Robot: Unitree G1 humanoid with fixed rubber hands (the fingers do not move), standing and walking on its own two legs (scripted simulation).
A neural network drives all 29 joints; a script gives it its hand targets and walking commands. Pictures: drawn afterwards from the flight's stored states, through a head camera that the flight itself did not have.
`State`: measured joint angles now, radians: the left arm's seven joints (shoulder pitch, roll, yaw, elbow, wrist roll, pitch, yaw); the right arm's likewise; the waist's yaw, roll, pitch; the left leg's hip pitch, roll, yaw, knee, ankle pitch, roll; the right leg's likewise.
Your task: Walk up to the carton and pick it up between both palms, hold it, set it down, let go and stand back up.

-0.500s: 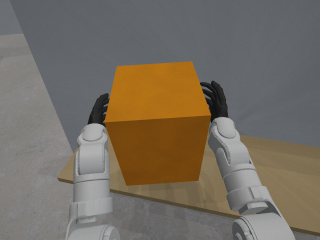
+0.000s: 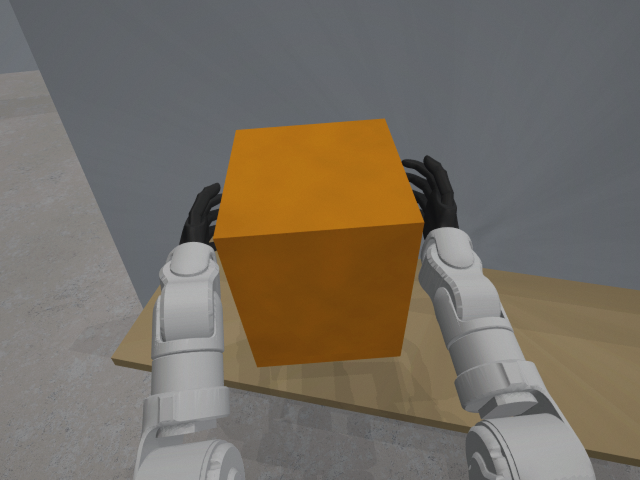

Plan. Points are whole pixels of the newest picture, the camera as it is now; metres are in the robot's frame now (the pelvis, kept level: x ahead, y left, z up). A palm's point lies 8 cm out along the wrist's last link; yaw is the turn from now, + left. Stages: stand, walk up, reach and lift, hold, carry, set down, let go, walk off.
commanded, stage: hold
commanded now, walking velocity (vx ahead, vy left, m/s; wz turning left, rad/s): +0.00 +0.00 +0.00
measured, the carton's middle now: (319, 245) +0.40 +0.00 +0.12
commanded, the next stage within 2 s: none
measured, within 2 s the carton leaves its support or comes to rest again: neither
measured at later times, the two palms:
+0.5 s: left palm (191, 252) +0.35 +0.15 +0.16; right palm (428, 226) +0.36 -0.14 +0.18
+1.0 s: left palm (189, 248) +0.36 +0.16 +0.16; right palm (425, 221) +0.37 -0.13 +0.18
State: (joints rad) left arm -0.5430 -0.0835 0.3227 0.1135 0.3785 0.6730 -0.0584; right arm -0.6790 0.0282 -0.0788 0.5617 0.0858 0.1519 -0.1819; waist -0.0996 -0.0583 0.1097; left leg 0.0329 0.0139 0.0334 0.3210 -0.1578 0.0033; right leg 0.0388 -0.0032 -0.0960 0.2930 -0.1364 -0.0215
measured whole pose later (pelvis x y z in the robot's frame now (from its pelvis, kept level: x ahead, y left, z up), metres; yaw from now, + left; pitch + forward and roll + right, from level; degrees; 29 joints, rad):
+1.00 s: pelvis +0.00 +0.00 +0.00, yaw +1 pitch -11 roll +0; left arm -0.53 -0.08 0.31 0.09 0.39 0.68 -0.06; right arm -0.67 0.04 -0.07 0.55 0.09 0.14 -0.18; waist -0.09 -0.07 0.11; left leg 0.03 0.01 0.03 0.33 -0.16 0.00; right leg 0.05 0.00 -0.11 0.28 -0.14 -0.02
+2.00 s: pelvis +0.01 +0.00 +0.00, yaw +0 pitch -11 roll +0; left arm -0.53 -0.08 0.31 0.07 0.38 0.70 -0.07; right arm -0.65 0.04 -0.07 0.52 0.09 0.16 -0.19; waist -0.10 -0.06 0.12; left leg 0.04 0.01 0.04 0.31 -0.16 0.01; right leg 0.05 -0.01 -0.10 0.29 -0.14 -0.02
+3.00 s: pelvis +0.00 +0.00 +0.00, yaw +2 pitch -11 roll +0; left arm -0.51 -0.07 0.31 0.06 0.37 0.69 -0.08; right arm -0.63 0.05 -0.06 0.49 0.08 0.17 -0.20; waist -0.09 -0.08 0.12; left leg 0.04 0.01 0.02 0.32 -0.16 0.00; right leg 0.05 -0.01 -0.12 0.29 -0.15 -0.03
